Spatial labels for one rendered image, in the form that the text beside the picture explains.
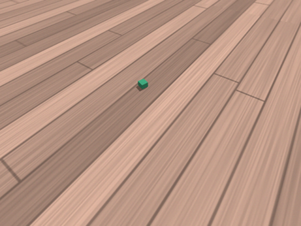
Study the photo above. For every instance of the small box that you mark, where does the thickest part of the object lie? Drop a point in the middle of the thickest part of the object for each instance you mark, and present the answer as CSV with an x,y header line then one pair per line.
x,y
142,83

